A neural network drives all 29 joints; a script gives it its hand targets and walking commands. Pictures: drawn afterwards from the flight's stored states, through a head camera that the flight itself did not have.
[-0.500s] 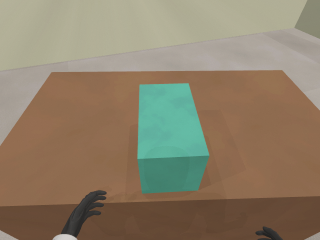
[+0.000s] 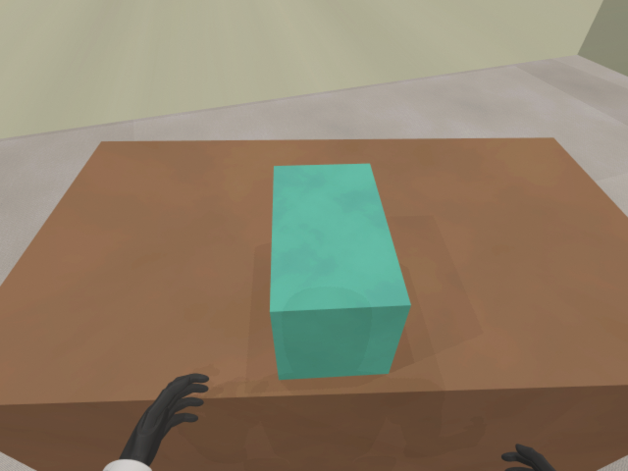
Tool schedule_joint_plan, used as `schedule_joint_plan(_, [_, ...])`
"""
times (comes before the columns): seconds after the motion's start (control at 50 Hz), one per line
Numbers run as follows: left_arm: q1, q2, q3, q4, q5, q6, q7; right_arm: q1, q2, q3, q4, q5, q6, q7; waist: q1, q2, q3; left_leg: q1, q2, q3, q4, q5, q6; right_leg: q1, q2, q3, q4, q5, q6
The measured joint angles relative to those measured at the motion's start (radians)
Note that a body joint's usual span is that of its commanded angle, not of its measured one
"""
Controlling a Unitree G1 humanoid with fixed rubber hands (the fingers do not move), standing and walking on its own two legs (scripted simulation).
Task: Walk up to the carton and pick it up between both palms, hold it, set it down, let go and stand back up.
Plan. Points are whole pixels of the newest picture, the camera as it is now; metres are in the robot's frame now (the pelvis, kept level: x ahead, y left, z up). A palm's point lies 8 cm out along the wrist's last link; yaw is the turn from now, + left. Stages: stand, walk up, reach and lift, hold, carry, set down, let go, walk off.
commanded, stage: stand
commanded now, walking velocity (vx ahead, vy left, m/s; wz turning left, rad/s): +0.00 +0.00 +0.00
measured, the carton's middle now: (327, 263) +0.44 +0.00 +0.01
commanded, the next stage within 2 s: none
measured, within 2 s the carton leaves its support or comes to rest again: neither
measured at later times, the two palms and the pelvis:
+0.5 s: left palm (147, 442) +0.18 +0.22 -0.01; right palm out of the picture +0.13 -0.28 -0.07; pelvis +0.00 +0.00 +0.00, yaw +0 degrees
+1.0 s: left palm (147, 442) +0.18 +0.22 -0.01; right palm out of the picture +0.13 -0.28 -0.07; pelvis +0.00 +0.00 +0.00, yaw +0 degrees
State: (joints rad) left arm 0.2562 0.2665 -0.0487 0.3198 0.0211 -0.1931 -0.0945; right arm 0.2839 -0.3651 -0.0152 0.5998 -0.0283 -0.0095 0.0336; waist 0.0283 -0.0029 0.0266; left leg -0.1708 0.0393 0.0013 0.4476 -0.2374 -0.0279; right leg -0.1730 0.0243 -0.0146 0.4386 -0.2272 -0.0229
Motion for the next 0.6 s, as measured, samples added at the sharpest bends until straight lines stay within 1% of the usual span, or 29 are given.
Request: schedule_joint_plan(0.6, [0.000, 0.001, 0.000, 0.000, 0.000, 0.000, 0.001, -0.002, 0.000, 0.000, 0.006, 0.001, 0.000, 0.000, 0.000, -0.001, 0.000, 0.000, 0.000, 0.000, 0.000, 0.000, 0.000, 0.000, 0.000, 0.000, 0.000, 0.000, 0.000])
